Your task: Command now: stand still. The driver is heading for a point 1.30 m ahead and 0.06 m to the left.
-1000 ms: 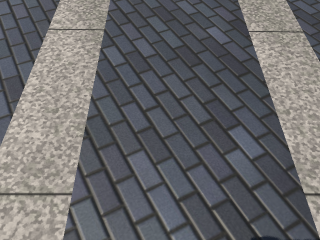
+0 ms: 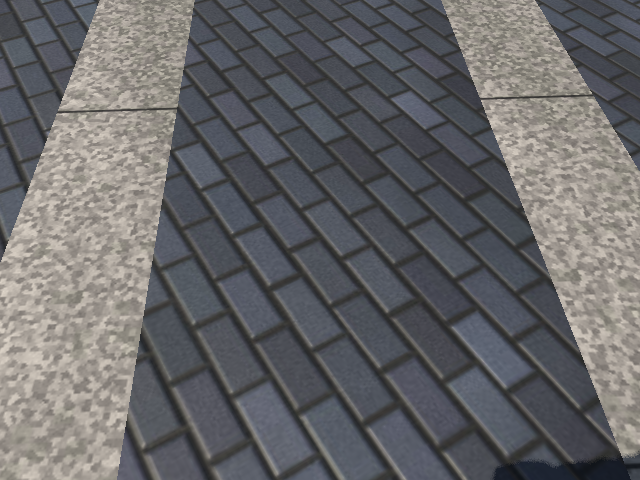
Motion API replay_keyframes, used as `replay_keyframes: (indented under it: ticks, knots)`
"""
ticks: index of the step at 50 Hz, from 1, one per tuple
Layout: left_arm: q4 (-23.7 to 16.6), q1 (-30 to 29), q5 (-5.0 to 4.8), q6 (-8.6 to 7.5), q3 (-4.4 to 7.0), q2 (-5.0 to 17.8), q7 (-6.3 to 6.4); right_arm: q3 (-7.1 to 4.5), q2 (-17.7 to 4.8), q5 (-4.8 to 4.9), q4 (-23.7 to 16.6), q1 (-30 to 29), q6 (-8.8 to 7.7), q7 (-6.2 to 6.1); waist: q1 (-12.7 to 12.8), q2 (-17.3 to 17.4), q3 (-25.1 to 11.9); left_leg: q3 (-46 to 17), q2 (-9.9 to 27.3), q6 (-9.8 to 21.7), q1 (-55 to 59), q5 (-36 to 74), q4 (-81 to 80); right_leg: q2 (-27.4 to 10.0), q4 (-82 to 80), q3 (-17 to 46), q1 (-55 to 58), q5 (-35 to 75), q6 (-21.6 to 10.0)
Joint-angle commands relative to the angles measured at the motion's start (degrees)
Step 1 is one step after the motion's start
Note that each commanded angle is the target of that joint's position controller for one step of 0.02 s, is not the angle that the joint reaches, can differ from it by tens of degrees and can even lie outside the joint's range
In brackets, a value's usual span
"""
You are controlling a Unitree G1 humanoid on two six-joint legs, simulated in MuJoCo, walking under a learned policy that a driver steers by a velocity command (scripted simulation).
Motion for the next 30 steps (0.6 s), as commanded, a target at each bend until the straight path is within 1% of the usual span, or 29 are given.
replay_keyframes:
  ticks: [1,7,16,30]
  knots:
    - [-0.92,0.06,-0.08,-0.25,1.14,5.78,0.48,-1.28,-6.36,0.03,-0.91,1.89,-0.40,-0.13,-0.04,0.07,-2.29,-1.45,1.69,1.18,-4.34,13.66,-6.45,-1.38,-2.70,1.10,6.63,15.35,-1.97]
    - [1.93,-0.33,-0.13,0.09,1.06,5.73,0.79,-1.14,-5.91,-0.01,0.96,2.24,-0.33,-0.16,0.07,0.42,-1.39,-1.14,1.34,1.16,-4.11,12.67,-7.61,-1.34,-3.58,0.89,6.89,13.97,-1.68]
    - [5.58,-0.27,-0.15,0.15,0.72,5.28,0.94,-0.83,-5.34,-0.07,3.22,3.56,-0.25,-0.36,0.16,0.43,-0.22,-0.88,0.99,1.17,-4.24,9.90,-9.05,-1.15,-4.86,0.52,6.51,11.33,-1.33]
    - [9.18,1.55,-0.21,0.05,-0.11,4.38,1.05,-0.25,-4.09,-0.02,5.36,6.61,-0.21,-0.49,0.26,0.19,0.95,-0.60,0.57,1.29,-4.79,7.45,-10.10,-0.97,-5.84,0.20,5.47,8.85,-1.07]
Velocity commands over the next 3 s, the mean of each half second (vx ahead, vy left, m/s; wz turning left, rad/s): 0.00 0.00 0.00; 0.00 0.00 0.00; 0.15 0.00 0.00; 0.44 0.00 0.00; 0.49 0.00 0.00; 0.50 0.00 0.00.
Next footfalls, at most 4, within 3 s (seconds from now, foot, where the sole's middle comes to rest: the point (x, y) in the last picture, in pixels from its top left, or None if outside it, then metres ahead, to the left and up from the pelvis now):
1.90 left None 0.46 0.11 -0.77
2.46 right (384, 361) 0.79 -0.12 -0.77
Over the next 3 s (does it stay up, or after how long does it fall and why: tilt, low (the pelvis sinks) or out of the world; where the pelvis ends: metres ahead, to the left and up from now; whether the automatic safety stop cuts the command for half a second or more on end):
stays up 0.91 0.01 -0.01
